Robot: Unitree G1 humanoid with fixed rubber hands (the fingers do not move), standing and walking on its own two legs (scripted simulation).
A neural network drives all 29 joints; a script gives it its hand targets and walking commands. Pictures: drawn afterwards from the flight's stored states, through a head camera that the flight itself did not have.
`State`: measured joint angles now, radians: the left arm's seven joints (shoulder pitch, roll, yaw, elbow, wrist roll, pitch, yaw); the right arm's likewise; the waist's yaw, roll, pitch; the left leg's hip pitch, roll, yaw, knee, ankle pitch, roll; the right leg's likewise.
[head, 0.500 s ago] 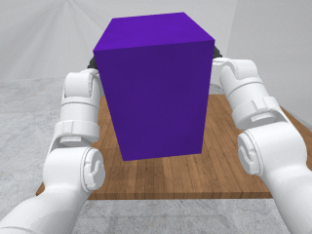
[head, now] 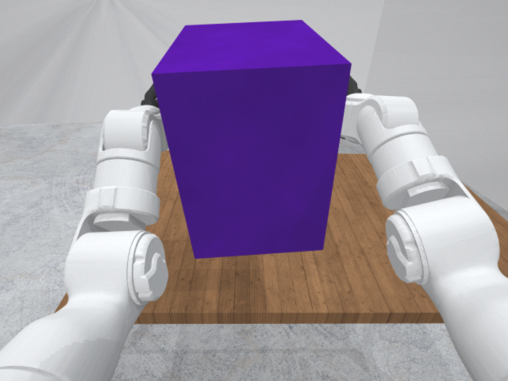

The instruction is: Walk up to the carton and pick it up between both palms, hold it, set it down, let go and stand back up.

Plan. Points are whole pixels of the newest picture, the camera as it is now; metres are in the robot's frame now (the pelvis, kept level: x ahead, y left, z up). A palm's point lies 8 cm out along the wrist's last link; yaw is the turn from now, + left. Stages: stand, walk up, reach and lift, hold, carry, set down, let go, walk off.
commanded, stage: hold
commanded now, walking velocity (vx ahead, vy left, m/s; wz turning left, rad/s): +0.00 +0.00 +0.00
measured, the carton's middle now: (251, 132) +0.40 +0.01 +0.29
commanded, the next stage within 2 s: none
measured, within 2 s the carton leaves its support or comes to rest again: neither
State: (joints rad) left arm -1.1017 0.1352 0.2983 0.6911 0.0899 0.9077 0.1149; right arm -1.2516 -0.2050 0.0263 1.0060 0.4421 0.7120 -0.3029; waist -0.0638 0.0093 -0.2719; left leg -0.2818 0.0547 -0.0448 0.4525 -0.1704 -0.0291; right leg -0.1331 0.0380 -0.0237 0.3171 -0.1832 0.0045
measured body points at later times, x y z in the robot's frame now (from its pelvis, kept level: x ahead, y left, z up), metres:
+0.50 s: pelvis +0.00 +0.00 +0.00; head -0.11 +0.03 +0.44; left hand +0.38 +0.16 +0.31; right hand +0.38 -0.13 +0.33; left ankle +0.04 +0.13 -0.74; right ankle -0.01 -0.12 -0.74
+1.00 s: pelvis +0.00 +0.00 +0.00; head -0.11 +0.02 +0.44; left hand +0.38 +0.16 +0.31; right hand +0.38 -0.13 +0.33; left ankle +0.04 +0.13 -0.74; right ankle -0.01 -0.12 -0.74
